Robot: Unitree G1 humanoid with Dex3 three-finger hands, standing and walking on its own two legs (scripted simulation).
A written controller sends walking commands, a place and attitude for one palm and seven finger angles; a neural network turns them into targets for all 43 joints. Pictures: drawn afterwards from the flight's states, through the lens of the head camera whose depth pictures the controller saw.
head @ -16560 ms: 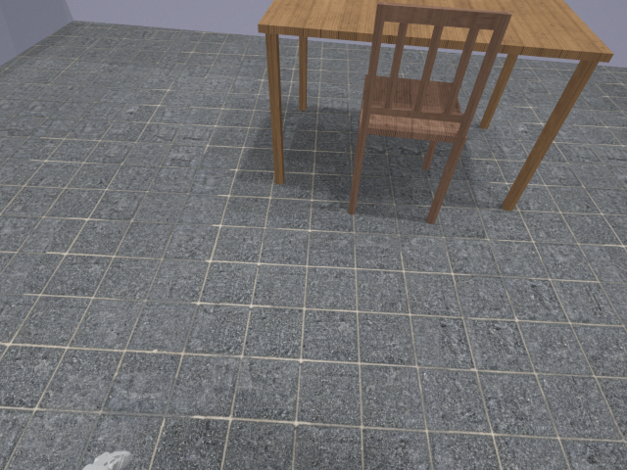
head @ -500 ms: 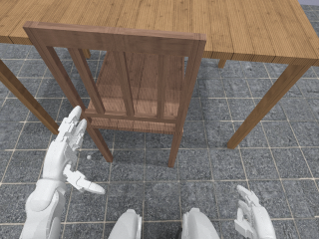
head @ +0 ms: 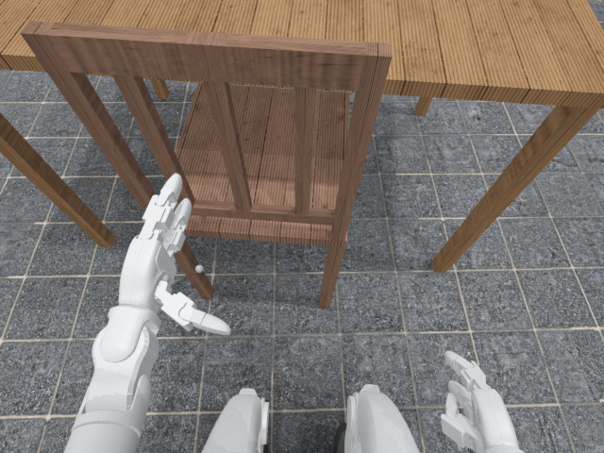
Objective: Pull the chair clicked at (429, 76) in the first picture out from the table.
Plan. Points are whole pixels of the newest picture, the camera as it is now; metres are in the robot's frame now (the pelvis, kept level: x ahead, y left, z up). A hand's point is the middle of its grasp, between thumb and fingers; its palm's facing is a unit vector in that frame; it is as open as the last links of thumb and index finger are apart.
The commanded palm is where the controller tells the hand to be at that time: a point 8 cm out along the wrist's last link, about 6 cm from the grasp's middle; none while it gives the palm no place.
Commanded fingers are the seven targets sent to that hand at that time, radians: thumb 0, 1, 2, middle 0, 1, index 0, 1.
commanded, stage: aim the fingers beside a spindle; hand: left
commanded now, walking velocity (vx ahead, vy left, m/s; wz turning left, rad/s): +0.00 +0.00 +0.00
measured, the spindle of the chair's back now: (233, 156) +0.52 +0.13 +0.03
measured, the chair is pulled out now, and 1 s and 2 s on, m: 0.00 0.00 0.00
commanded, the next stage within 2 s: none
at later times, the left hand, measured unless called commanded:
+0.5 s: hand (225, 246) +0.37 +0.12 +0.01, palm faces -0.06 -1.00 -0.04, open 16.9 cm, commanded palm +0.34 +0.18 +0.02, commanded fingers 0.00 -0.50 0.30 -0.06 -0.08 -0.06 -0.08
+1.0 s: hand (232, 249) +0.37 +0.11 +0.02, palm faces -0.10 -0.99 -0.03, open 16.9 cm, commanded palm +0.34 +0.17 +0.01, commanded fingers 0.00 -0.50 0.30 -0.06 -0.08 -0.06 -0.08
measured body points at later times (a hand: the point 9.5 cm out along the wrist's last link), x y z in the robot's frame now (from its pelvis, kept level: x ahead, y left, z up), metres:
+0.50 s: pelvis -0.01 +0.00 -0.01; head +0.11 -0.01 +0.42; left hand +0.37 +0.17 +0.02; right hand +0.13 -0.25 -0.12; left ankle +0.01 +0.12 -0.63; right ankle +0.04 -0.11 -0.63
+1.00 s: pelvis -0.02 +0.00 -0.01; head +0.10 +0.00 +0.42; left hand +0.37 +0.16 +0.02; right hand +0.13 -0.25 -0.13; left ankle +0.01 +0.12 -0.63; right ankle +0.04 -0.11 -0.63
